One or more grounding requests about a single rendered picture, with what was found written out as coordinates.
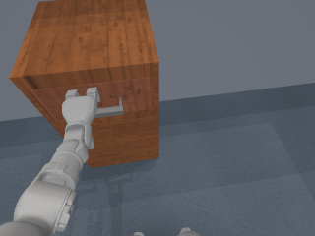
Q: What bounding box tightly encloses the left robot hand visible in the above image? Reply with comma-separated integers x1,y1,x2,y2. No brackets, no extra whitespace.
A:
62,87,100,149

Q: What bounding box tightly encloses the robot left upper arm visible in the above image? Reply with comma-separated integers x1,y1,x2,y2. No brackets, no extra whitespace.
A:
0,180,77,236

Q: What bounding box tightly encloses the robot right shin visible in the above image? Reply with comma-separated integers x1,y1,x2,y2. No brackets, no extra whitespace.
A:
179,227,191,234

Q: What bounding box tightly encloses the drawer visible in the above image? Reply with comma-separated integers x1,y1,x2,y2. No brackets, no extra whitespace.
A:
31,77,154,121

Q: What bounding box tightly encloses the handle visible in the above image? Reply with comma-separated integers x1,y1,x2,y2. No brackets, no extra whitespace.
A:
94,97,124,118

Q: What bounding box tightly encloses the left robot forearm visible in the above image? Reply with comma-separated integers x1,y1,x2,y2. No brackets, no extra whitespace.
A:
13,121,92,221

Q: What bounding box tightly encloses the cabinet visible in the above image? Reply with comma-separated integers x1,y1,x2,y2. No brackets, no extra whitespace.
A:
9,0,159,168

